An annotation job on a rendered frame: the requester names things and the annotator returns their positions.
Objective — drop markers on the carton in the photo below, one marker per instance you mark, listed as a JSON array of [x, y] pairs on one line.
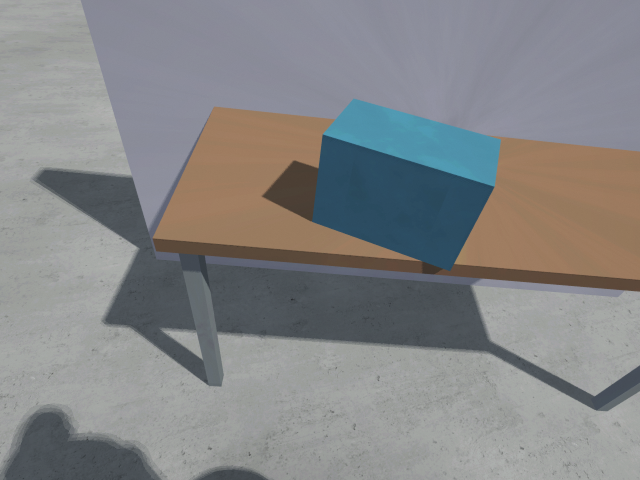
[[406, 183]]

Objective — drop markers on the table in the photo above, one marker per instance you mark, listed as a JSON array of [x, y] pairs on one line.
[[559, 214]]

